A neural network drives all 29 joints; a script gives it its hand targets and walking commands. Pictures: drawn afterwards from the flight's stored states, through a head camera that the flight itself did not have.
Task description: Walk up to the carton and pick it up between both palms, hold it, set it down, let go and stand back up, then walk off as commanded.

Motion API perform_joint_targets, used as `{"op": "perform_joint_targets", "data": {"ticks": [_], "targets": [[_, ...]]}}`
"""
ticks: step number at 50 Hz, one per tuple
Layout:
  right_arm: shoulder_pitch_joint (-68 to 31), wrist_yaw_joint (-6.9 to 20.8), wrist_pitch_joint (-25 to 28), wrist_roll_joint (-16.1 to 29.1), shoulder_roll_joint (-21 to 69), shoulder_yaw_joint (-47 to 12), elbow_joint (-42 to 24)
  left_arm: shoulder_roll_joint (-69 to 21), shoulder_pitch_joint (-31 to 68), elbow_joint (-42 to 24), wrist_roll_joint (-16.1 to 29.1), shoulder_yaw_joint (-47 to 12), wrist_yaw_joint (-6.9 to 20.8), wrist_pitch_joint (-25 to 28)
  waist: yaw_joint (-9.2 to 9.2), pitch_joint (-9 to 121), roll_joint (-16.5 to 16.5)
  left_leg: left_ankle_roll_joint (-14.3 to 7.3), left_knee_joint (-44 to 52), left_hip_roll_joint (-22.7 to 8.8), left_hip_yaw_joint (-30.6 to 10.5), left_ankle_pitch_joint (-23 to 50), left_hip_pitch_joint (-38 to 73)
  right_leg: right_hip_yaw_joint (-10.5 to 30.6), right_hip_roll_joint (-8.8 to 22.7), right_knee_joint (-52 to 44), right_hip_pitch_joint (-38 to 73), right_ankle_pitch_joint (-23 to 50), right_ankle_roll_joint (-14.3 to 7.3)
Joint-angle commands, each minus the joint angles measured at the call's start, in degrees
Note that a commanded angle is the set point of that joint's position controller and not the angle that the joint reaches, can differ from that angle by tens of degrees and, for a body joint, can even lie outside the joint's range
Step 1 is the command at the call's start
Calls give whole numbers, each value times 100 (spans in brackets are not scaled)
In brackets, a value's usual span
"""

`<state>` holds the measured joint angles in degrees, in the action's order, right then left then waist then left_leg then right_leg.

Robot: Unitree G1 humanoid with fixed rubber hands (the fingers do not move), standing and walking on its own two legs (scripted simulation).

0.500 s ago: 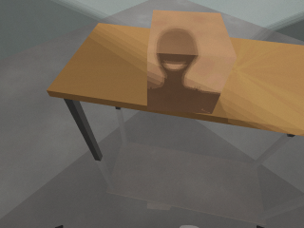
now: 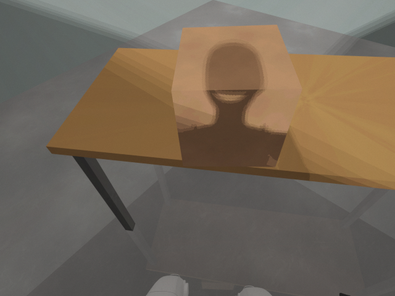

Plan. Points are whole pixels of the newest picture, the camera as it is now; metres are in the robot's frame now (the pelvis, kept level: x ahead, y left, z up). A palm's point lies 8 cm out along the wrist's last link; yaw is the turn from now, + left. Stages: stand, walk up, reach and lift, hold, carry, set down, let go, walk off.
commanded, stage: walk up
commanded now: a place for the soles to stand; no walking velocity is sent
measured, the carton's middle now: (228, 97) +0.56 -0.05 +0.08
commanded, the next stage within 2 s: none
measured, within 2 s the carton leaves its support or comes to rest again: neither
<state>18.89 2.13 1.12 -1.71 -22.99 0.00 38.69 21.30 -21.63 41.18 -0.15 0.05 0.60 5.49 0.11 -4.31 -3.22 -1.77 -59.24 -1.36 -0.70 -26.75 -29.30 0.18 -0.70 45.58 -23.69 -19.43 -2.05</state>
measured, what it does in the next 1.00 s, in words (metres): steps on the spot: left foot, then right foot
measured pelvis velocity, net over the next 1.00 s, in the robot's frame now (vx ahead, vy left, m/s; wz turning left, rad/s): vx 0.07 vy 0.04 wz -0.08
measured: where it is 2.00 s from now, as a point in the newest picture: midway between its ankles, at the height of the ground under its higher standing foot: outside the picture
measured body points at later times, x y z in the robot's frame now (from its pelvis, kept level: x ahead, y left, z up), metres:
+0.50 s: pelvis +0.05 +0.03 +0.01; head +0.08 +0.03 +0.46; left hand +0.14 +0.33 -0.09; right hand +0.12 -0.28 -0.09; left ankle +0.08 +0.13 -0.70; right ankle +0.08 -0.09 -0.69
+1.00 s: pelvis +0.07 +0.04 +0.01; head +0.10 +0.04 +0.46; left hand +0.17 +0.35 -0.09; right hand +0.14 -0.26 -0.10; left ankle +0.11 +0.15 -0.70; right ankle +0.08 -0.09 -0.69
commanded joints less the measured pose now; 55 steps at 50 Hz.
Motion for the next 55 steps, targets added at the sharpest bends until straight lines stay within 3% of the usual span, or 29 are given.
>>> {"op": "perform_joint_targets", "data": {"ticks": [1,3,4,5,6,9,12,14,20,23,24,25,26,27,28,31,35,38,39,40,41,42,47,50,51,52,53,54,55], "targets": [[227,16,163,-70,-1225,790,-120,2073,145,-332,-108,732,-176,5,-37,-5,1112,-74,1027,-267,21,36,467,2557,1488,-2176,-623,-1777,-1214],[1114,-65,269,-100,-1185,859,236,1530,518,-416,-62,547,-168,-99,-537,312,480,-255,2284,-53,-177,481,2390,1464,777,-679,-1784,-1278,-653],[1471,-143,302,-218,-1498,919,290,939,312,-440,-18,367,-191,-126,-673,332,-1045,-372,3545,-792,-1763,-792,2561,774,-78,1103,-2323,-1266,-290],[1023,-187,308,-191,-1863,942,50,926,149,-392,-58,343,-244,-152,-485,-16,-1042,-529,4600,-1950,-3733,-1994,1889,506,-550,1878,-2564,-1185,37],[516,-195,322,-89,-2058,975,-121,1477,57,-265,-73,472,-265,-176,-419,-142,-448,-647,4941,-2086,-3978,-2738,1549,861,-297,2073,-2386,-956,20],[140,-246,379,-33,-1487,833,-133,1487,-278,47,9,513,-192,-182,-166,-253,-316,-129,4332,-1417,-2393,-234,1863,855,-48,1761,-1966,-30,73],[532,-258,396,39,-1212,740,-120,1298,-319,41,10,453,-167,-193,-184,314,-434,-312,3495,-1345,-1551,3056,2553,615,-97,1521,-1565,-93,83],[679,-274,361,32,-1205,720,-150,1225,-112,-85,28,415,-170,-198,-250,323,-545,-569,3247,-1333,-1195,4013,2703,431,-107,1260,-1497,-288,86],[525,-260,241,52,-1413,756,-325,1134,81,-237,1,391,-141,-129,-296,359,-723,-1183,2881,-1461,-861,3925,2366,-120,-1,289,-860,-666,48],[-97,-199,121,78,-1405,709,-464,1141,-478,13,-12,474,-164,-20,130,449,-498,-1036,2279,-1197,-461,2844,1222,-406,-81,-1184,684,228,-26],[-161,-194,87,91,-1210,637,-493,1253,-807,172,-55,554,-206,15,275,496,-229,-843,1759,-1014,-313,2081,773,-214,-134,-1537,1270,483,-50],[-1,-210,79,105,-950,556,-498,1504,-983,239,-110,667,-247,36,350,550,528,-615,970,-721,-107,1046,-11,702,136,-1694,1843,127,-160],[-36,-199,50,128,-652,450,-593,1943,-805,111,-196,730,-290,58,291,183,1596,-182,107,-64,317,-246,-1084,3025,1387,-2239,1738,-97,-626],[-48,-237,-31,106,-930,494,-534,2154,-393,-97,-162,713,-275,44,126,-105,1138,-18,-195,-63,-68,-891,-992,3997,2000,-2631,904,-840,-1107],[-162,-249,-45,45,-1336,600,-428,2294,-162,-67,-89,736,-290,-2,201,-362,1139,1,-397,-132,-211,-1052,-1060,4200,2258,-2817,654,-1501,-1521],[-103,-189,1,60,-1344,659,-243,1910,77,-99,-87,623,-298,-23,118,-519,887,-107,138,-389,-300,-423,-493,3239,1614,-2400,146,-912,-1275],[-57,-180,59,58,-1189,660,-157,1933,35,-161,-106,617,-235,-84,154,-37,1241,-111,755,-101,29,-448,166,2787,1299,-1938,140,-65,-1195],[344,-218,158,9,-1122,699,49,1780,521,-272,-36,530,-203,-193,-206,42,1051,-226,2082,31,221,534,1542,2095,931,-1394,-793,-403,-872],[545,-241,199,-61,-1210,742,114,1512,548,-285,-13,452,-196,-219,-323,133,648,-345,2674,-121,-244,183,2000,1698,681,-817,-1196,-449,-625],[662,-259,238,-143,-1578,793,87,1134,552,-317,3,352,-194,-220,-409,132,-432,-686,3513,-1048,-1948,-1054,2146,1048,102,423,-1872,-833,-271],[549,-240,268,-114,-1904,827,8,1191,465,-253,-36,372,-223,-239,-404,-82,-756,-1112,4505,-2085,-3304,-2397,1648,270,-359,1169,-1966,-1320,-43],[330,-194,275,-67,-1935,834,-7,1613,442,-178,-91,490,-225,-223,-331,-364,-235,-1314,4631,-2203,-3371,-2697,1336,483,-130,1469,-1845,-1260,-22],[67,-162,239,-55,-1546,765,-167,1438,-36,19,-56,492,-120,-76,-169,226,-614,-1145,3436,-1541,-1495,1174,1897,-150,68,527,-893,-1047,54],[-333,-137,122,44,-1418,702,-297,1291,-406,119,-42,463,-194,34,160,495,-424,-879,2373,-1094,-523,2355,1342,-508,-139,-1052,513,131,-21],[-373,-146,95,85,-1242,649,-345,1381,-601,181,-74,509,-247,75,259,611,-244,-683,1811,-930,-314,2509,959,-124,-104,-1215,1026,516,-122],[-313,-170,92,124,-1058,601,-402,1620,-768,211,-108,591,-301,98,306,702,332,-453,928,-623,-19,2192,331,950,328,-1412,1540,794,-351],[-377,-166,80,158,-824,520,-544,2027,-679,101,-164,656,-329,125,289,522,1187,-98,113,-77,218,953,-679,3083,1408,-1827,1702,1036,-909],[-467,-208,22,130,-1047,560,-533,2269,-562,10,-114,700,-319,110,273,337,1180,-59,-34,-20,-60,-1073,-933,3743,1991,-1907,1530,1129,-1523],[-422,-219,20,81,-1266,614,-465,2356,-416,-19,-91,718,-313,82,245,208,1158,-50,-200,-143,-221,-1274,-986,3809,2137,-1802,1403,1035,-1763]]}}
